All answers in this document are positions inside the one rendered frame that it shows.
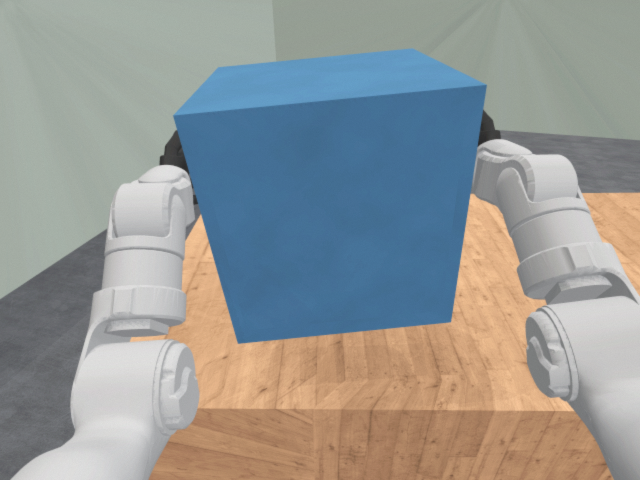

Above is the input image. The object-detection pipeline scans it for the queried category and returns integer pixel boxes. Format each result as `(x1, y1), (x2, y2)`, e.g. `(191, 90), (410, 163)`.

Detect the pedestal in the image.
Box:
(130, 193), (640, 480)

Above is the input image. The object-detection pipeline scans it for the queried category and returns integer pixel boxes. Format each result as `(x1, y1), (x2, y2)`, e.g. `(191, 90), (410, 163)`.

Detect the robot left forearm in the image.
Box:
(70, 165), (195, 428)

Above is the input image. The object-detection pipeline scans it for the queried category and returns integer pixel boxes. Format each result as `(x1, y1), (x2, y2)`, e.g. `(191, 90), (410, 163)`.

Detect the right robot hand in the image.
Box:
(478, 110), (501, 146)

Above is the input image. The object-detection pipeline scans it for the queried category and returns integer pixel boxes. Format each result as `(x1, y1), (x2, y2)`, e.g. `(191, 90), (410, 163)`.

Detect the robot left upper arm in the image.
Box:
(10, 339), (200, 480)

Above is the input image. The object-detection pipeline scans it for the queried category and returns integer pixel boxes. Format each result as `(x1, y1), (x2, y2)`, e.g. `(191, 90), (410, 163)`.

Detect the carton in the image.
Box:
(173, 48), (487, 344)

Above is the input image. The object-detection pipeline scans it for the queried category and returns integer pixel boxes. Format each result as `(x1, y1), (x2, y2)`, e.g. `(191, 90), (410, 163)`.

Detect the robot right forearm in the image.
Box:
(471, 139), (640, 306)

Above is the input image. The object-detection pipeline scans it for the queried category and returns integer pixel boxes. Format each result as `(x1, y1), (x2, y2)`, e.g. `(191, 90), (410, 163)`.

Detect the robot right upper arm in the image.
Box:
(525, 296), (640, 480)

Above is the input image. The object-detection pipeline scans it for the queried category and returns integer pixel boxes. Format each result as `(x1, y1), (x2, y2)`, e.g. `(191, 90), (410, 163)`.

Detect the left robot hand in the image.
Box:
(159, 130), (198, 205)

